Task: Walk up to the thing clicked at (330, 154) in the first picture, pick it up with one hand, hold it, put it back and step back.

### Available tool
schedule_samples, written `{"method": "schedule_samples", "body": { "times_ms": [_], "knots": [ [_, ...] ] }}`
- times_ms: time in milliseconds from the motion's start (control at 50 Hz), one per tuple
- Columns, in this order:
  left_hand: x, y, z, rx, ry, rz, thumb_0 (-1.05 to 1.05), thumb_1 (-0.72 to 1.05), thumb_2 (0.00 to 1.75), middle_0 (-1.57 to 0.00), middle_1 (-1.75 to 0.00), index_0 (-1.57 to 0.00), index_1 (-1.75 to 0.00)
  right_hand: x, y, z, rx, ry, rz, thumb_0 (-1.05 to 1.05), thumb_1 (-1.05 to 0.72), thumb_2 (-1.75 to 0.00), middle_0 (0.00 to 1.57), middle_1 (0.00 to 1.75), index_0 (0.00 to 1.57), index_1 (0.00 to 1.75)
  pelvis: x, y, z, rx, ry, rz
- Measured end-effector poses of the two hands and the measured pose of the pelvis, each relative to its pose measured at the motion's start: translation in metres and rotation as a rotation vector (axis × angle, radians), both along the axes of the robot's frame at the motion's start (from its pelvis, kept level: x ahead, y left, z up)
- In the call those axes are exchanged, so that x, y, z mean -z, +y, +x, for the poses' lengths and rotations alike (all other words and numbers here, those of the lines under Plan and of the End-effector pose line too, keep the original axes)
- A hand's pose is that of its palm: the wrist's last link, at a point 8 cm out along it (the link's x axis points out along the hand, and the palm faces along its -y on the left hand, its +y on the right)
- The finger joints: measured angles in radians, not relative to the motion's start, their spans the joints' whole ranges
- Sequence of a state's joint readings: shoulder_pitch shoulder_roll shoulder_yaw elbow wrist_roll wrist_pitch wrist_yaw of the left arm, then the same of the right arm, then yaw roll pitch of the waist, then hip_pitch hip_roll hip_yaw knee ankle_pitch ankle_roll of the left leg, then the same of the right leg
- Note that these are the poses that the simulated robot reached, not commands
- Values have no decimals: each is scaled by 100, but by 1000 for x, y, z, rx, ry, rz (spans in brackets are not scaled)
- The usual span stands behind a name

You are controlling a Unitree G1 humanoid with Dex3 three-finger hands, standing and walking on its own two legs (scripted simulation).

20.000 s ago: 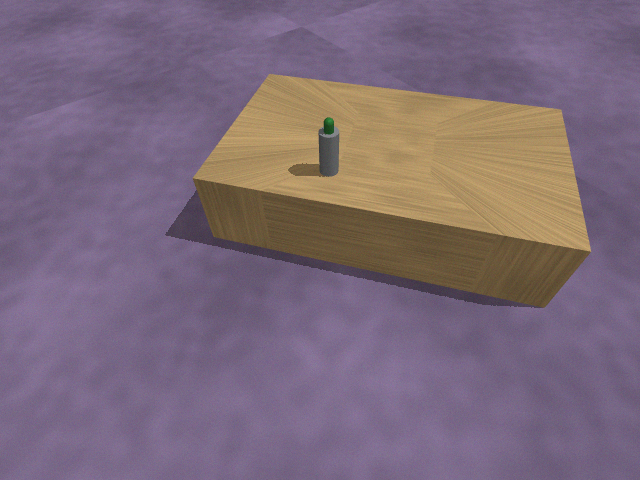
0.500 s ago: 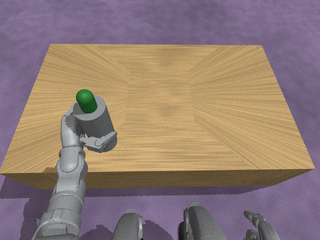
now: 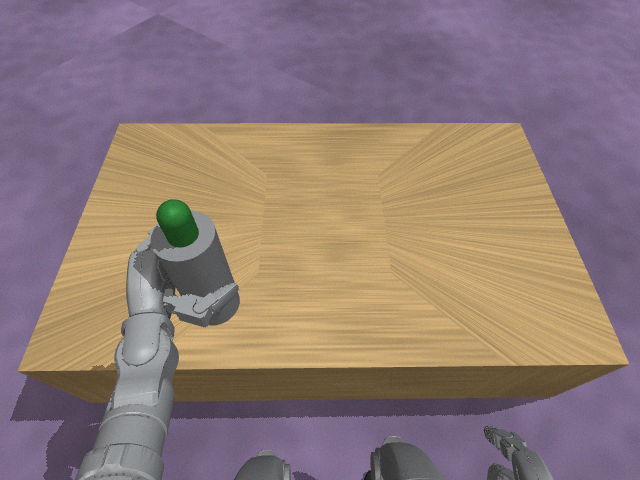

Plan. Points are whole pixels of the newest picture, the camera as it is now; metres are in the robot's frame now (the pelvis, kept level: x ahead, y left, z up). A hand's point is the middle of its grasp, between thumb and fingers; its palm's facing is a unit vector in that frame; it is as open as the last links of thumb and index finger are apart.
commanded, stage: lift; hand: left
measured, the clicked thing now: (196, 263) +0.36 +0.16 +0.05
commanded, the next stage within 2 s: hold in 0.20 s
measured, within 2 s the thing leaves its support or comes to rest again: neither
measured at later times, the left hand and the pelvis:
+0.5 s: hand (196, 270) +0.36 +0.16 +0.05, palm faces +0.11 -0.99 -0.03, open 10.1 cm; pelvis +0.01 +0.00 +0.02, yaw +0 degrees
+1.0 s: hand (190, 278) +0.34 +0.16 +0.06, palm faces +0.11 -0.99 -0.02, open 10.1 cm; pelvis +0.00 +0.00 +0.02, yaw +0 degrees
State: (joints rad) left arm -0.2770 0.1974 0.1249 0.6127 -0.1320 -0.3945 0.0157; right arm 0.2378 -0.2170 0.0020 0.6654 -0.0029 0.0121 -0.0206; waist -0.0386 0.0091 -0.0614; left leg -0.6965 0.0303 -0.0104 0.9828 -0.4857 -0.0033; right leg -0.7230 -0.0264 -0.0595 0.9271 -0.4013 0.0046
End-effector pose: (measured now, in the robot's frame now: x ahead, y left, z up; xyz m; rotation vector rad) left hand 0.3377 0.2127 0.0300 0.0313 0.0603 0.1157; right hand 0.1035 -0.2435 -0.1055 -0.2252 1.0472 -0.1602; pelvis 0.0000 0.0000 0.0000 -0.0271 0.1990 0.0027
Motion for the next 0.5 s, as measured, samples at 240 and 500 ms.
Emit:
{"method": "schedule_samples", "body": {
  "times_ms": [240, 500],
  "knots": [
    [-11, 1, -5, 1, -8, -4, -2, -45, 111, -72, -112, -74, -113, -10, -2, 5, 0, -15, -3, 1, -92, -91, 20, 30, 21, 30, -8, 0, 4, 1, -29, 4],
    [-21, -1, -8, 9, -10, -4, -2, -46, 111, -72, -112, -74, -112, -18, -3, 12, 3, -42, -2, 1, -93, -91, 20, 30, 21, 30, -15, -2, 7, 2, -55, 7]
  ]
}}
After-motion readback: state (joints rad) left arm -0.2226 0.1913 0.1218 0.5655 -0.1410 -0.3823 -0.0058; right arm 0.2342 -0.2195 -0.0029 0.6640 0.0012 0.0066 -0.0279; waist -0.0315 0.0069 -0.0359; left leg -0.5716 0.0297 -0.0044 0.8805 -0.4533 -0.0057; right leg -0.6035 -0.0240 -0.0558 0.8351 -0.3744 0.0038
